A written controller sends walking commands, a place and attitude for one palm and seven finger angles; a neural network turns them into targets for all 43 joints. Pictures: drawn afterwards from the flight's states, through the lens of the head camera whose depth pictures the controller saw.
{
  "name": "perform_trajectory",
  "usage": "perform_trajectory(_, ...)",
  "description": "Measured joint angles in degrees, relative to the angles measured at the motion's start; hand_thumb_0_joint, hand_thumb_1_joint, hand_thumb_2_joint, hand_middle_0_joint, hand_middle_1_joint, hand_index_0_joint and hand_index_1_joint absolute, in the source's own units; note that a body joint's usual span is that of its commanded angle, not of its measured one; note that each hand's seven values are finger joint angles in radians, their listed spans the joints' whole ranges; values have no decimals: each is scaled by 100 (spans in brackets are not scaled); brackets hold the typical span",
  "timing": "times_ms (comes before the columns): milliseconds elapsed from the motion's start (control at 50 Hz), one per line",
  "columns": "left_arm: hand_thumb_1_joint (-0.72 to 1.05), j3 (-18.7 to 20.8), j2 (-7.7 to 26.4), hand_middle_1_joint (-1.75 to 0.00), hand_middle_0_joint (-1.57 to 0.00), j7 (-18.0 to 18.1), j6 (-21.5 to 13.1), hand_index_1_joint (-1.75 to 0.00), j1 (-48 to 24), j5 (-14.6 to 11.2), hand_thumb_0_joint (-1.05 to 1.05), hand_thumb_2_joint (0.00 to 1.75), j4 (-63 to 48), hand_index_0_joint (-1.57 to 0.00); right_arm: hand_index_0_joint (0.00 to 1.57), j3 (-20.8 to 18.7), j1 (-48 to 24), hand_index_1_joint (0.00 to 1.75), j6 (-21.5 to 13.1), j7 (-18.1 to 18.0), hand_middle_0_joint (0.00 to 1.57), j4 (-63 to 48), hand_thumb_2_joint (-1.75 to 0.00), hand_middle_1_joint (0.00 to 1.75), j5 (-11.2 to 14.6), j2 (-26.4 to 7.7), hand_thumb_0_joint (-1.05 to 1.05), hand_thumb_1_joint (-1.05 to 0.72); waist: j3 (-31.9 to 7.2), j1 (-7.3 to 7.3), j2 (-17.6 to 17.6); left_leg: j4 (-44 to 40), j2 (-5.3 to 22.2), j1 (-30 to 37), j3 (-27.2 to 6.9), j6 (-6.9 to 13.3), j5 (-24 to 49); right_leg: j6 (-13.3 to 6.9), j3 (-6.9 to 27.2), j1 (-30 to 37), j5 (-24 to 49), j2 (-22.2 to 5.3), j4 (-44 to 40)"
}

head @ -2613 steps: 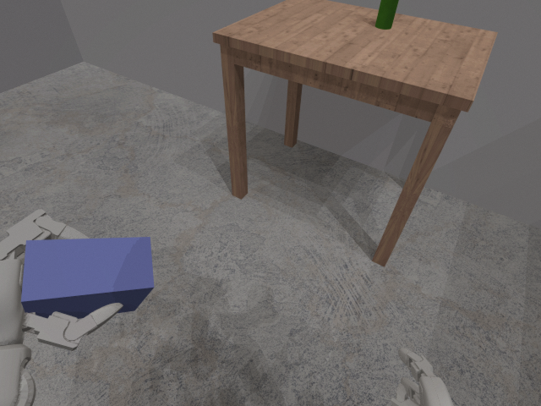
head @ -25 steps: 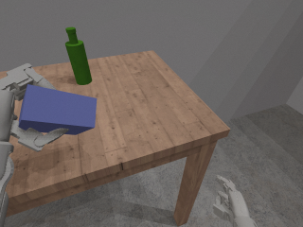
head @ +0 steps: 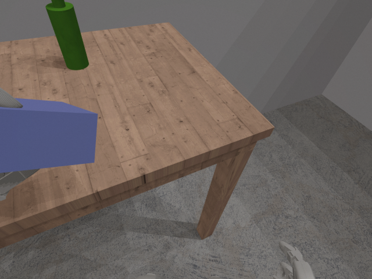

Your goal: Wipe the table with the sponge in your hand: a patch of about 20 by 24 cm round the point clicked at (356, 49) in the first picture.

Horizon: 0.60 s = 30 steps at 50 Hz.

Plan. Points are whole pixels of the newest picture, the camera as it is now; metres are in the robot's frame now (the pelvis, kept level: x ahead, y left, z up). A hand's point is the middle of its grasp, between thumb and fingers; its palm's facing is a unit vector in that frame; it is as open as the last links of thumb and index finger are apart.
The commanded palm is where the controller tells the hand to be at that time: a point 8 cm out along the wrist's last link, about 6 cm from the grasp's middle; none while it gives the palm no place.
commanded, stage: step back with the hand held close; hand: left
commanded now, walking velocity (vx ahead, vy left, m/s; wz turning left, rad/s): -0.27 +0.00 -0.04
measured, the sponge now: (42, 128) +0.24 +0.20 +0.27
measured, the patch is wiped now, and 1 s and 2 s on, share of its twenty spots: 0.95 0.95 0.95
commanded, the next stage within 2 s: stop stepping back and stand still in 0.54 s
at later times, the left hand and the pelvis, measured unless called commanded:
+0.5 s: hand out of the picture +0.12 +0.23 +0.31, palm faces +0.54 -0.76 -0.36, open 9.7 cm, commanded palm +0.06 +0.27 +0.31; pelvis -0.10 -0.01 +0.01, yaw +0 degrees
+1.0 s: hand out of the picture -0.02 +0.17 +0.30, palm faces +0.51 -0.77 -0.39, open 9.7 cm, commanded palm -0.09 +0.22 +0.31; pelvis -0.24 -0.06 +0.00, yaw +2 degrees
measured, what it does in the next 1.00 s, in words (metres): walks backwards: right foot, then left foot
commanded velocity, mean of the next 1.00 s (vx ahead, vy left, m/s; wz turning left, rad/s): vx -0.13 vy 0.05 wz -0.02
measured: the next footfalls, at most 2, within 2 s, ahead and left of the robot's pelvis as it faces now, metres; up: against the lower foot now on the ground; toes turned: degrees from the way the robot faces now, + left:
right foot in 0.20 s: +0.02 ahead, -0.14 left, +0.00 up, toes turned +0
left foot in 0.42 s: -0.05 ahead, +0.11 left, +0.00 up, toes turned +4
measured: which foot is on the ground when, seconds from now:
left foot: down 0.00-0.20, up 0.22-0.40, down 0.42-0.74, up 0.76-0.96, down 0.98-1.00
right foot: up 0.00-0.18, down 0.20-0.42, up 0.44-0.72, down 0.74-1.00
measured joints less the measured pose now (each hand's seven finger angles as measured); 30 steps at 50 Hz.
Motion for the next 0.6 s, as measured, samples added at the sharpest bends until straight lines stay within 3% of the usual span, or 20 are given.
perform_trajectory(80,-49,-14,-222,-136,-76,61,74,-135,-948,36,-1,107,699,-80,20,49,-90,30,-196,92,20,-6,-89,30,5,151,2,-90,-56,206,90,-252,77,121,-2,-20,216,30,152,33,-612,121,895)
perform_trajectory(140,-49,-106,-505,-137,-75,53,273,-135,-1304,-36,-1,107,1102,-80,20,205,-150,30,-226,187,20,-91,-89,30,68,208,2,-90,-121,230,191,-444,160,171,-36,-81,387,45,70,486,-456,75,258)
perform_trajectory(200,-49,-248,-713,-137,-75,-28,381,-136,-1182,-75,-1,107,1066,-79,20,347,-261,30,-217,249,20,-311,-89,30,83,176,2,-90,-108,197,348,-241,292,-26,-63,-153,374,-4,-56,981,196,52,-763)
perform_trajectory(240,-49,-493,-874,-137,-75,-120,330,-136,-956,-102,-1,107,823,-79,20,337,-393,30,-185,268,21,-319,-89,30,114,116,1,-90,30,95,550,339,360,-254,-258,-212,-212,4,-201,977,348,198,-830)
perform_trajectory(280,-49,-702,-844,-137,-75,-211,252,-136,-598,-117,-1,107,428,-79,20,283,-462,30,-83,264,21,-220,-89,30,173,147,1,-90,60,34,361,1591,167,-501,-239,-333,-797,-2,-179,881,372,108,-804)
perform_trajectory(320,-49,-707,-718,-137,-75,-240,154,-136,-193,-145,-1,107,28,-79,20,256,-487,30,66,212,21,-174,-89,30,163,197,1,-90,53,-47,102,2246,102,-481,-79,-376,-986,8,-119,784,463,-18,-873)
perform_trajectory(360,-49,-569,-508,-137,-75,-201,91,-136,-2,-137,-1,107,-228,-80,20,213,-446,30,151,149,20,-205,-89,30,146,223,1,-90,42,-95,-136,1731,165,-148,92,-382,-1016,44,-82,616,579,-164,-910)
perform_trajectory(420,-49,-232,-188,-137,-76,-43,-24,-135,-169,-154,-1,107,-302,-80,20,106,-365,30,99,45,20,-294,-89,30,123,83,1,-90,76,-139,-203,-286,355,682,217,-350,-369,140,-156,201,580,-321,-609)
perform_trajectory(460,-49,44,-13,-137,-76,45,-136,-135,-411,-171,-1,107,-116,-80,20,-26,-466,30,20,24,20,-135,-89,30,112,136,1,-90,259,-31,-375,-359,249,641,352,-269,-514,158,75,-154,-26,-333,101)
perform_trajectory(500,-49,188,-61,-137,-76,94,-122,-135,-591,-134,-1,107,101,-80,20,-58,-485,30,-66,89,20,-35,-89,30,73,192,2,-90,410,50,-349,-350,315,627,396,-228,-342,169,249,-426,-736,-117,1083)
perform_trajectory(560,-49,161,-268,-137,-76,110,-7,-135,-822,-81,-1,107,343,-80,20,-34,-364,30,-227,260,20,60,-89,30,112,283,2,-90,484,57,-235,-572,451,711,350,-265,-32,236,281,-538,-719,102,1911)
perform_trajectory(600,-49,81,-426,-137,-75,93,51,-136,-866,-83,-1,107,379,-80,20,11,-261,30,-288,341,20,78,-89,30,123,332,2,-90,455,23,-168,-701,543,720,307,-314,129,259,199,-441,-517,127,1926)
